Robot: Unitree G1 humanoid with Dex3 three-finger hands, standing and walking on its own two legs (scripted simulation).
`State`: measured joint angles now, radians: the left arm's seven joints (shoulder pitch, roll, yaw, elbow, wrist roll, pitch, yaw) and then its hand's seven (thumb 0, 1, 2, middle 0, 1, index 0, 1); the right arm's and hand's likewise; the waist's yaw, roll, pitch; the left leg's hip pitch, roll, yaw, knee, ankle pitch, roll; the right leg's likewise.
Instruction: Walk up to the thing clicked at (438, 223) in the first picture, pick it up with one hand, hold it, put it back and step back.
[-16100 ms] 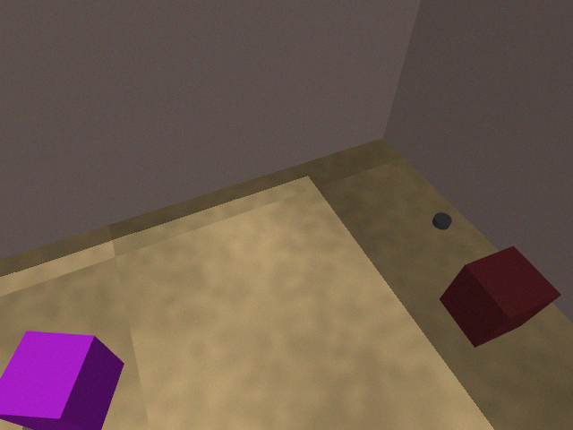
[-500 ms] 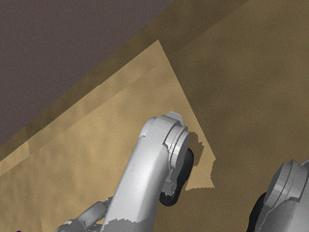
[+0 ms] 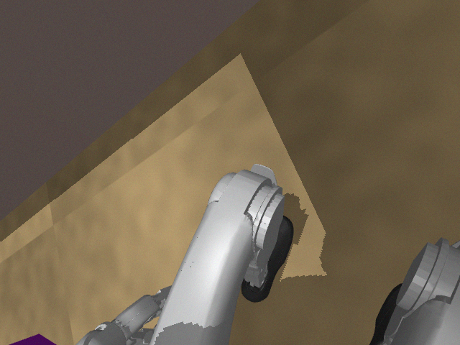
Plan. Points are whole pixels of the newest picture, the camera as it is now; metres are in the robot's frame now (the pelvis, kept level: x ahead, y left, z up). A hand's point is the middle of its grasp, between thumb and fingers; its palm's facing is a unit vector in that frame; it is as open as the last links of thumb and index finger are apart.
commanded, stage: close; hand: right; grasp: from above
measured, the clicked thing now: out of the picture +0.45 -0.34 -0.29
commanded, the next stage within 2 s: settle in 1.10 s
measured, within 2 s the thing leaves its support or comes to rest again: leaves its support in 1.48 s
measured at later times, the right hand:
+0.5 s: hand out of the picture +0.43 -0.33 -0.26, palm faces -0.46 +0.16 -0.88, open 11.7 cm
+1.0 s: hand out of the picture +0.43 -0.33 -0.26, palm faces -0.46 +0.17 -0.87, open 9.8 cm
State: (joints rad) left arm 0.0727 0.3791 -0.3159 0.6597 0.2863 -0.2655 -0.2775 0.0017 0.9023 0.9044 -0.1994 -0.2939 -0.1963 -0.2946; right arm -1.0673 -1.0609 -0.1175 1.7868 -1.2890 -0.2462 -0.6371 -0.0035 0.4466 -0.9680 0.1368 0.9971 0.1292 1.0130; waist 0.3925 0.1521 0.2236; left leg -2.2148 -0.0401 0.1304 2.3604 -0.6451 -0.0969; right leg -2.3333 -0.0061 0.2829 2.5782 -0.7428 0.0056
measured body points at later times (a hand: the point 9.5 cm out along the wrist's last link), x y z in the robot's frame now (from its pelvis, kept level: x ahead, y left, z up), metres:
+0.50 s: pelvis +0.00 +0.00 +0.00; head +0.28 -0.13 +0.32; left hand +0.06 +0.26 -0.05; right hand +0.45 -0.33 -0.21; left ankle +0.13 +0.14 -0.27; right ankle +0.06 -0.12 -0.27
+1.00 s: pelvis +0.00 +0.00 +0.00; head +0.28 -0.13 +0.32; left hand +0.06 +0.26 -0.04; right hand +0.45 -0.34 -0.21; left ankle +0.13 +0.14 -0.27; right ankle +0.06 -0.12 -0.27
